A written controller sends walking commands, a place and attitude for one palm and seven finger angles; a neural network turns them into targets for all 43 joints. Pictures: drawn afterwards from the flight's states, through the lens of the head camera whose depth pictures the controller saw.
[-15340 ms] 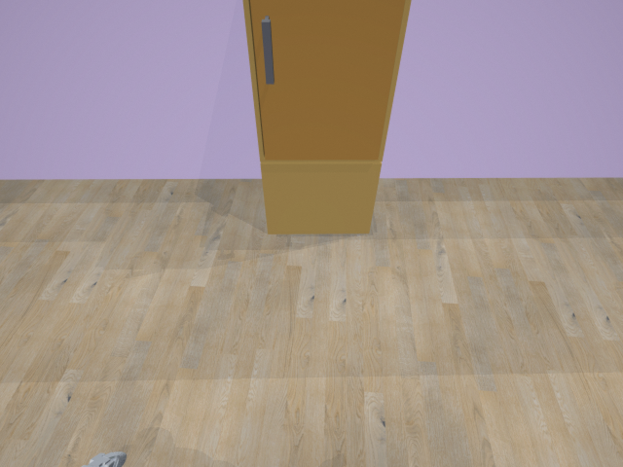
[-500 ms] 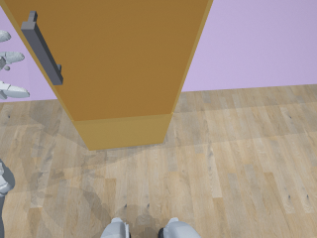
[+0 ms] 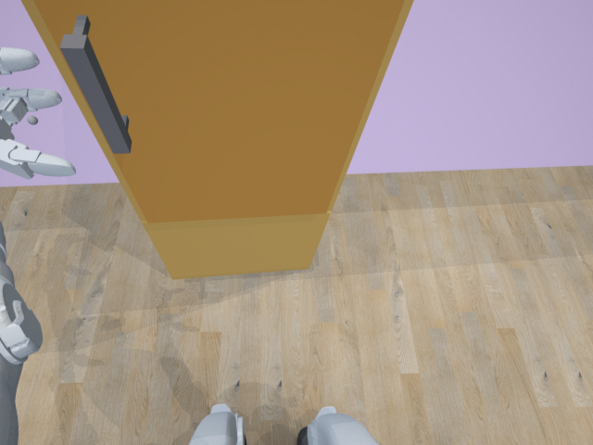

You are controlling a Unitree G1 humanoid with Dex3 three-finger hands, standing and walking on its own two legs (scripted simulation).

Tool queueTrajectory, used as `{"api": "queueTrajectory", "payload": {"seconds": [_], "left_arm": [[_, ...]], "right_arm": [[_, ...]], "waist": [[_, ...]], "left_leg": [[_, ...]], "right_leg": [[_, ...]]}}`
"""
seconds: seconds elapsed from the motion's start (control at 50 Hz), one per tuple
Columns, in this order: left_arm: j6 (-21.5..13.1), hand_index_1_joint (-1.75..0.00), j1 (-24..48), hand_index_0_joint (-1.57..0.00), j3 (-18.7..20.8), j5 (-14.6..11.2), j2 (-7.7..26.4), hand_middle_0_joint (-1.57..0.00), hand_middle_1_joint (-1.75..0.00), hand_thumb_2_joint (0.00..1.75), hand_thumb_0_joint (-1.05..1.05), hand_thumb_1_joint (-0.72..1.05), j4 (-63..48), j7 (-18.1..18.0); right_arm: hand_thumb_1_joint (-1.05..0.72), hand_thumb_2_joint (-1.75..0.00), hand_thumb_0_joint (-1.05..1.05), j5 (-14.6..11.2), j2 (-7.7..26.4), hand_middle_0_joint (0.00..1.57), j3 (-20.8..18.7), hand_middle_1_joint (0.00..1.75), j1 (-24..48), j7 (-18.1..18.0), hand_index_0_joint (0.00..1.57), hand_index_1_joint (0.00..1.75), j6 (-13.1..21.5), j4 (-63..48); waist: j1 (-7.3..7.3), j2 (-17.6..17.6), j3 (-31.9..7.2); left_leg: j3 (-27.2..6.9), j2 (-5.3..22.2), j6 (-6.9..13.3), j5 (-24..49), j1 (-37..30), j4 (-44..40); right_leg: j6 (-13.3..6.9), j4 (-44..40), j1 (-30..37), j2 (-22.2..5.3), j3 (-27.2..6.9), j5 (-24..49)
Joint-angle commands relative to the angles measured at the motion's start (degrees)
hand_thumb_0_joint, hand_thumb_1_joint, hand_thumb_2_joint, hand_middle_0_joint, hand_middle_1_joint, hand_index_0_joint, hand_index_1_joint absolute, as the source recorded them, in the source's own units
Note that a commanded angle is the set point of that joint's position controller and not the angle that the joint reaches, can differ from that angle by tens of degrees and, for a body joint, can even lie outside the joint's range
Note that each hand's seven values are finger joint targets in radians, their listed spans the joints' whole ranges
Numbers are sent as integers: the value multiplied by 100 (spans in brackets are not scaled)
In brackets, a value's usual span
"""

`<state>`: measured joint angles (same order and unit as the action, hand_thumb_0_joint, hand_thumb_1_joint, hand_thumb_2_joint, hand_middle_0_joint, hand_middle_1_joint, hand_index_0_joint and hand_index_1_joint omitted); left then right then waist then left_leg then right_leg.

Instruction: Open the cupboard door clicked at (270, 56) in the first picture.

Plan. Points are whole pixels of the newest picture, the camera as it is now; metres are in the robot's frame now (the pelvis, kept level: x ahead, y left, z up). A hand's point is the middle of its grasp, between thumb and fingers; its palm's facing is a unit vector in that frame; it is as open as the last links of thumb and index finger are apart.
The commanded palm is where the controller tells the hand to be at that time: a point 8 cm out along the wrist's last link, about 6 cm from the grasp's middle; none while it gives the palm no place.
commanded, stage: slide the fingers in behind the handle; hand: left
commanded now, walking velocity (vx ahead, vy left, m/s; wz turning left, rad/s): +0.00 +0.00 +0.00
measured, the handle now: (104, 91) +0.55 +0.23 +0.10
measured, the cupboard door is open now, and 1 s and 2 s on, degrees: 0 0 0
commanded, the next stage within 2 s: close the thumb around the handle in 1.70 s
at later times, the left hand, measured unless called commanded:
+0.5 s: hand (63, 125) +0.48 +0.26 +0.12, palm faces +0.06 -1.00 -0.01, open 14.0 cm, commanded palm +0.46 +0.30 +0.10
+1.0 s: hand (91, 121) +0.49 +0.23 +0.11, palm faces +0.05 -1.00 -0.01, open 14.0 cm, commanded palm +0.47 +0.27 +0.10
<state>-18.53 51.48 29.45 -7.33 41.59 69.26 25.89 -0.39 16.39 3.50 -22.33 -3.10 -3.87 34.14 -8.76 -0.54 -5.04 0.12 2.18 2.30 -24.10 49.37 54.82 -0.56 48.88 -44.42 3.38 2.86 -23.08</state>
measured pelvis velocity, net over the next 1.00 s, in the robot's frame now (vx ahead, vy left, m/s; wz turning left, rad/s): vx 0.00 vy -0.02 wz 0.01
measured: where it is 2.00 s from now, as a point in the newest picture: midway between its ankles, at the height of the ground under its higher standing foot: outside the picture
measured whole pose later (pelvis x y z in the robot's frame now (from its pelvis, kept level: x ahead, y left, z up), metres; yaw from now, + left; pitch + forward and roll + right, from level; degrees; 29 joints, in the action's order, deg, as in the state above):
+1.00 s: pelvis +0.00 -0.02 +0.00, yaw +0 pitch +18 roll -3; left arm -18.7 50.6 25.1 -7.6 34.9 67.0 20.1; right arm -0.6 16.3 2.4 -23.6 -2.3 -2.9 35.6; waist -8.7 -1.3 -5.2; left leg -0.1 2.4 1.2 -23.7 48.4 54.1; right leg -1.7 49.6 -44.2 3.7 3.0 -23.4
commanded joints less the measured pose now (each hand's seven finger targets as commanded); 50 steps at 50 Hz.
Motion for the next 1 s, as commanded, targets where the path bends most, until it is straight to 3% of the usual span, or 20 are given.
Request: {"api": "queueTrajectory", "payload": {"seconds": [0.0,0.02,0.06,0.16,0.26,0.32,0.36,0.44,0.5,0.54,0.58,0.66,0.74,0.8,0.84,0.86,0.94,0.98], "left_arm": [[-148,-120,2377,-30,-4,-58,1744,-30,-120,30,0,-50,-843,27],[-104,-120,2396,-30,14,-41,1808,-30,-120,30,0,-50,-785,38],[-143,-120,2361,-30,161,-67,2007,-30,-120,30,0,-50,-987,77],[-349,-120,2405,-30,49,-259,1646,-30,-120,30,0,-50,-1299,162],[-236,-120,2145,-30,-1,-263,1487,-30,-120,30,0,-50,-1248,90],[-140,-120,2047,-30,-2,-216,1439,-30,-120,30,0,-50,-1279,-72],[-212,-120,2117,-30,195,-176,1699,-30,-120,30,0,-50,-1465,-188],[-380,-120,2270,-30,6,-162,1358,-30,-120,30,0,-50,-1721,-377],[-320,-120,2340,-30,-185,-129,1156,-30,-120,30,0,-50,-1297,-419],[-324,-120,2333,-30,-106,-117,1248,-30,-120,30,0,-50,-1323,-427],[-316,-120,2440,-30,-286,-92,1069,-30,-120,30,0,-50,-1372,-428],[-287,-120,2375,-30,-287,-132,986,-30,-120,30,0,-50,-1179,-457],[-324,-120,2382,-30,-23,-117,1312,-30,-120,30,0,-50,-1253,-517],[-357,-120,2500,-30,-247,-62,1082,-30,-120,30,0,-50,-1359,-560],[-392,-120,2466,-30,-110,-73,1202,-30,-120,30,0,-50,-1362,-602],[-424,-120,2567,-30,-214,-65,1111,-30,-120,30,0,-50,-1518,-604],[-412,-120,2410,-30,-291,-149,810,-30,-120,30,0,-50,-1525,-611],[-329,-120,2424,-30,-344,-128,792,-30,-120,30,0,-50,-1385,-633]], "right_arm": [[-90,-90,0,-46,1170,20,-390,30,-946,-87,20,30,45,-238],[-90,-90,0,-48,1181,20,-396,30,-956,-100,20,30,46,-225],[-90,-90,0,-46,1198,20,-399,30,-982,-125,20,30,43,-273],[-90,-90,0,-9,1157,20,-436,30,-1024,-80,20,30,58,-224],[-90,-90,0,-28,1141,20,-455,30,-1009,-50,20,30,35,-200],[-90,-90,0,-44,1112,20,-467,30,-991,-33,20,30,38,-251],[-90,-90,0,-33,1110,20,-462,30,-976,-39,20,30,38,-261],[-90,-90,0,-25,1058,20,-468,30,-925,-3,20,30,83,-286],[-90,-90,0,-54,1058,20,-450,30,-885,-10,20,30,102,-234],[-90,-90,0,-46,1082,20,-456,30,-919,-26,20,30,123,-245],[-90,-90,0,-51,1053,20,-452,30,-891,-28,20,30,153,-212],[-90,-90,0,-50,1046,20,-441,30,-904,-20,20,30,173,-198],[-90,-90,0,-40,1052,20,-435,30,-916,-19,20,30,183,-224],[-90,-90,0,-46,1010,20,-435,30,-889,2,20,30,192,-224],[-90,-90,0,-37,1022,20,-447,30,-924,3,20,30,192,-205],[-90,-90,0,-45,1012,20,-455,30,-901,8,20,30,193,-207],[-90,-90,0,-29,1004,20,-487,30,-958,29,20,30,205,-171],[-90,-90,0,-46,1010,20,-477,30,-947,30,20,30,185,-132]], "waist": [[-68,-998,-2179],[-96,-931,-2114],[-16,-1012,-2406],[-42,-1072,-2699],[32,-1118,-2519],[37,-881,-2398],[116,-994,-2542],[42,-1059,-2496],[-85,-816,-2148],[-22,-781,-2278],[-60,-1001,-2398],[-92,-628,-2343],[5,-593,-2401],[-35,-807,-2404],[-27,-727,-2393],[-32,-958,-2553],[-42,-793,-2644],[-74,-798,-2476]], "left_leg": [[-461,-1,-74,2057,-2261,-621],[-451,6,-53,1958,-2177,-627],[-430,-8,-60,2182,-2261,-606],[-438,15,-81,2425,-2597,-525],[-429,-1,-76,2397,-2530,-580],[-377,-23,-22,2123,-2318,-636],[-370,-35,-34,2208,-2316,-631],[-370,-28,-42,2250,-2466,-609],[-350,-39,-15,1722,-2125,-658],[-364,-56,-7,1770,-2120,-661],[-368,-46,-29,1872,-2298,-648],[-335,-57,6,1785,-2072,-620],[-270,-99,31,1746,-1775,-580],[-268,-91,15,1758,-1890,-574],[-279,-84,25,1783,-1882,-555],[-281,-81,1,1861,-2055,-572],[-309,-73,3,2079,-2229,-544],[-308,-69,-4,1975,-2125,-577]], "right_leg": [[-79,-515,242,64,-82,1409],[-73,-538,263,63,-99,1386],[-83,-487,429,55,-119,1582],[-89,-461,371,98,-105,1698],[-98,-487,350,78,-86,1653],[-67,-553,495,71,-114,1590],[-84,-506,651,59,-141,1702],[-94,-493,542,79,-136,1690],[-52,-575,495,56,-178,1398],[-76,-542,611,44,-190,1452],[-69,-530,514,26,-194,1514],[-43,-536,645,29,-218,1559],[-49,-501,965,8,-294,1708],[-35,-505,823,8,-295,1682],[-50,-498,838,22,-287,1678],[-48,-478,809,14,-284,1720],[-63,-474,793,45,-228,1846],[-43,-502,708,24,-228,1780]]}}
